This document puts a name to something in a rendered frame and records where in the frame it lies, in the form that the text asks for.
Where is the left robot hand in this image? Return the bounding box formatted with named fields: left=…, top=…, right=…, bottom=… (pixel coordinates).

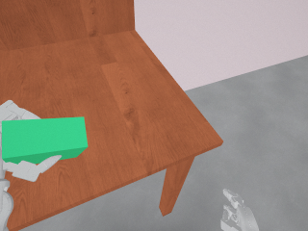
left=0, top=100, right=62, bottom=182

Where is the table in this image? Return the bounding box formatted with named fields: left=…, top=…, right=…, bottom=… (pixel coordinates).
left=0, top=0, right=223, bottom=231

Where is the robot left forearm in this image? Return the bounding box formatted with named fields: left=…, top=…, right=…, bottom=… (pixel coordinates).
left=0, top=178, right=14, bottom=231

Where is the sponge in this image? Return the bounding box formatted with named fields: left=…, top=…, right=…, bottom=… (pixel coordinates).
left=1, top=116, right=88, bottom=165

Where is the right robot hand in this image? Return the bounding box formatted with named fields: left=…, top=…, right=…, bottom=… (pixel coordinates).
left=220, top=188, right=259, bottom=231

